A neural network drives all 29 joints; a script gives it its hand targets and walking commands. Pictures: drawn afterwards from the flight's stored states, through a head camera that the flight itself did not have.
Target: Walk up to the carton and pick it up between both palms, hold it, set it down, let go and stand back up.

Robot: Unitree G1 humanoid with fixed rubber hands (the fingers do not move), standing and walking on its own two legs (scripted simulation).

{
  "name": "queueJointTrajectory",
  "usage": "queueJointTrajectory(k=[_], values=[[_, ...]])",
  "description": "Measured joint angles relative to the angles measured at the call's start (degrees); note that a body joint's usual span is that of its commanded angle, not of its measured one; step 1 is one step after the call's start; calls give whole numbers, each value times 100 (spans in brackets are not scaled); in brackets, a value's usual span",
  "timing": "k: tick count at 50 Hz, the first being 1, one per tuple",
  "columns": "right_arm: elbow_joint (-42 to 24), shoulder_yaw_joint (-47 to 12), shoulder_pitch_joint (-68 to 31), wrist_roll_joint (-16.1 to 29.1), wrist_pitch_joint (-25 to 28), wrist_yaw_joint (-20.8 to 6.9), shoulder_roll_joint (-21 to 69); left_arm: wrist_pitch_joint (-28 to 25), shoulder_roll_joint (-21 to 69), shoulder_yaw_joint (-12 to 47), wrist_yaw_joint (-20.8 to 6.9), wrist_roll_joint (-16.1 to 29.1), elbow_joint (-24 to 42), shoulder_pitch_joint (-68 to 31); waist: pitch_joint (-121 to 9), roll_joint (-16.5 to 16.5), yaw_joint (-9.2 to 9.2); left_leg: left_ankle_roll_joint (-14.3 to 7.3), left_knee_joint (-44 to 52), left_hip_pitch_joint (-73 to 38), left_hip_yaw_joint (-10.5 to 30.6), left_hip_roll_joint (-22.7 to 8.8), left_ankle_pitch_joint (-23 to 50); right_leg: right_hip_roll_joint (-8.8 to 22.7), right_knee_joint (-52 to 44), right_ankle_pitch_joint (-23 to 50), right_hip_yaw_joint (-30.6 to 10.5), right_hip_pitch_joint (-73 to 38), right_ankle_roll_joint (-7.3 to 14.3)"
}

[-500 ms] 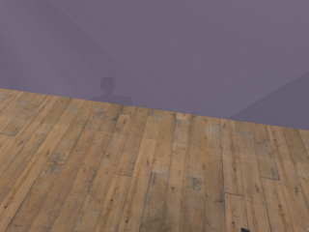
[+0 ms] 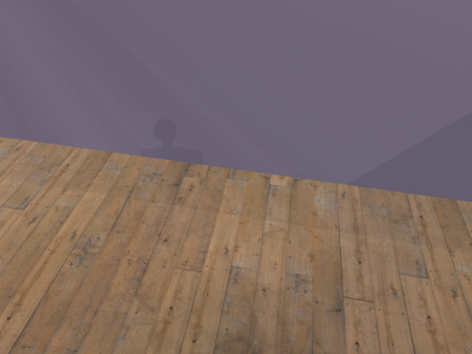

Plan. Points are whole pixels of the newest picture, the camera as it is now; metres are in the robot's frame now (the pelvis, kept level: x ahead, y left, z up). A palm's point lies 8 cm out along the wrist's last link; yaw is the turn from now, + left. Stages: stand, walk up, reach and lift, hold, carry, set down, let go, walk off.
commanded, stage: stand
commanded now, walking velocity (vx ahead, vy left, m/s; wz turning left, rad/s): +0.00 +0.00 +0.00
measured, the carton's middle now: out of the picture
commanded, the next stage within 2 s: walk up in 0.18 s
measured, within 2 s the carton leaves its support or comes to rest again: neither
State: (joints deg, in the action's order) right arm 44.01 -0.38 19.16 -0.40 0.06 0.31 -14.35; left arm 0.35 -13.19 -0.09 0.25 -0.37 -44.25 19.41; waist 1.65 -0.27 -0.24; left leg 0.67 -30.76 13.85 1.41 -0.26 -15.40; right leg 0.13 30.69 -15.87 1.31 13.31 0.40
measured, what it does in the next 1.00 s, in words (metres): steps to the left, turning left: left foot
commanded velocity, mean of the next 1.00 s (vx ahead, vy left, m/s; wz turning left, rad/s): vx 0.00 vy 0.00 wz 0.00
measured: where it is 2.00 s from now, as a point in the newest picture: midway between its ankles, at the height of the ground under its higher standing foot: outside the picture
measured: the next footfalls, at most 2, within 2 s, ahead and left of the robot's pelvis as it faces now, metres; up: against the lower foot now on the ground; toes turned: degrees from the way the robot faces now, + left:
left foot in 0.76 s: +0.05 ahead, +0.28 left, +0.00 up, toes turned +26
right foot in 1.10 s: +0.22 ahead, +0.17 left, +0.00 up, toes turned +30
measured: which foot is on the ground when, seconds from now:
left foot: down 0.00-0.42, up 0.44-0.74, down 0.76-1.00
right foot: down 0.00-0.76, up 0.78-1.00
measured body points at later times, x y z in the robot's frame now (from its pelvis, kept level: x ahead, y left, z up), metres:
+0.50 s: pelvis -0.01 +0.01 +0.00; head +0.00 +0.01 +0.45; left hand +0.04 +0.27 -0.13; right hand +0.07 -0.25 -0.13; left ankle +0.00 +0.13 -0.70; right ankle +0.01 -0.11 -0.73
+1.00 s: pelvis +0.03 +0.16 +0.00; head +0.04 +0.17 +0.45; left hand -0.02 +0.44 -0.12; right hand +0.22 -0.04 -0.12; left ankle +0.01 +0.26 -0.73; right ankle +0.14 +0.09 -0.69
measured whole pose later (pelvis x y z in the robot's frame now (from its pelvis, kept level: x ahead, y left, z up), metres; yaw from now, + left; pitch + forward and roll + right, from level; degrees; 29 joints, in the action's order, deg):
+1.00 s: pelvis +0.03 +0.16 +0.00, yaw +32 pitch -1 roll +0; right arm 43.9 1.5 16.1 -2.9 -2.6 -4.4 -15.7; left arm -1.6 -15.8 -3.4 1.1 -1.2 -44.7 16.0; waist 2.9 0.4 4.3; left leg -3.3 -32.3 17.8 4.2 4.0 -13.4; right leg 4.0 52.0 -25.8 6.4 28.5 1.5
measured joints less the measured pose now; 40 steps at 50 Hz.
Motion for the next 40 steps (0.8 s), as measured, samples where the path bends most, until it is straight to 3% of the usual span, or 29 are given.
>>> queueJointTrajectory(k=[19,21,23,26,28,31,35,38,39,40], values=[[256,-8,38,12,-2,30,4,5,-2,7,26,4,-273,35,-5,2,-13,5,146,-76,4,3,86,3,-131,77,4,-71,0],[200,30,70,-52,-70,-63,-22,-3,8,-41,38,-110,-270,10,-37,-46,118,-40,-51,119,122,28,59,27,-108,53,148,-28,20],[165,93,92,-242,-227,-210,-52,-40,-19,-133,91,-260,-225,-141,-25,-36,239,-53,-930,640,-14,24,-341,164,-57,-20,451,-2,65],[132,180,15,-447,-447,-389,-160,-165,-45,-261,196,-374,-200,-338,50,26,160,31,-2256,1313,-207,-156,-656,396,-147,-27,734,-106,164],[64,269,-38,-427,-480,-484,-254,-223,-64,-314,241,-416,-239,-421,98,13,149,95,-2534,1547,-134,-356,-525,542,-244,-16,931,-260,137],[58,367,-165,-355,-490,-608,-335,-266,-143,-382,260,-432,-327,-488,119,31,125,164,-2308,1640,-33,-676,-299,777,-295,-79,1212,-483,55],[111,407,-374,-237,-385,-738,-328,-251,-296,-478,246,-456,-404,-485,89,129,68,83,-1340,1298,-106,-886,-44,1127,-150,-290,1527,-707,-45],[103,428,-460,-198,-211,-749,-324,-176,-402,-524,220,-461,-432,-377,-40,202,53,-2,-664,803,-318,-719,82,1477,414,-697,1626,-649,60],[128,434,-534,-194,-143,-705,-244,-117,-487,-535,196,-437,-460,-378,-13,356,98,55,-784,823,-348,-531,43,1645,841,-1002,1463,-525,156],[113,405,-588,-190,-89,-661,-173,-37,-550,-540,165,-391,-471,-386,19,436,152,57,-944,881,-326,-395,-39,1602,1419,-1418,1167,-293,173]])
